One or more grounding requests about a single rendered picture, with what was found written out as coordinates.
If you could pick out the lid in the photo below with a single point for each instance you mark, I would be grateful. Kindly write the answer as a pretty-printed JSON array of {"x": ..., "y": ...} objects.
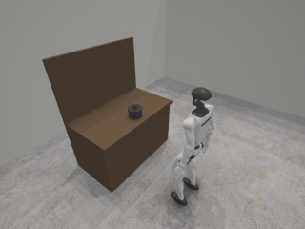
[{"x": 131, "y": 109}]

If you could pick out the left robot thigh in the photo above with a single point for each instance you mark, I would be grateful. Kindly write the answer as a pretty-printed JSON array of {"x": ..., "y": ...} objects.
[{"x": 176, "y": 162}]

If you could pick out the table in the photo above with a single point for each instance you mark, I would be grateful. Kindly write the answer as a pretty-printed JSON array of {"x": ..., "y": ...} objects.
[{"x": 93, "y": 89}]

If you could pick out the robot right forearm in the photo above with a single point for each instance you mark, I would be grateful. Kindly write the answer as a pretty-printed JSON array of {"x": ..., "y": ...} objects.
[{"x": 208, "y": 135}]

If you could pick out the robot left foot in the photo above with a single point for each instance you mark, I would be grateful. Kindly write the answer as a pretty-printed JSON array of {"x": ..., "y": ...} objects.
[{"x": 175, "y": 196}]

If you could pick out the robot left hand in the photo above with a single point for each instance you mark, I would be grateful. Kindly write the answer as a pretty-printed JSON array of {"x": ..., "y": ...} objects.
[{"x": 178, "y": 172}]

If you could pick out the robot right hand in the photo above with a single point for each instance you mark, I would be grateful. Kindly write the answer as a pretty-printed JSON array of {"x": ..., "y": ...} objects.
[{"x": 206, "y": 144}]

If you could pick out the right robot upper arm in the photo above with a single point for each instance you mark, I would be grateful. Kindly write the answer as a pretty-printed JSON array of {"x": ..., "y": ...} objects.
[{"x": 211, "y": 124}]

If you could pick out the left robot upper arm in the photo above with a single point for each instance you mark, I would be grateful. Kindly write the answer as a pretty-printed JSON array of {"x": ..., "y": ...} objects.
[{"x": 189, "y": 126}]

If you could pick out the robot left forearm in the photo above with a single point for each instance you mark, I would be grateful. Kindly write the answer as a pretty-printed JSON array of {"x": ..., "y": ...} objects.
[{"x": 185, "y": 158}]

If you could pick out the pot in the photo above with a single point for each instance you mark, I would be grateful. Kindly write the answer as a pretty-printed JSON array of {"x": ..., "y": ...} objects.
[{"x": 135, "y": 115}]

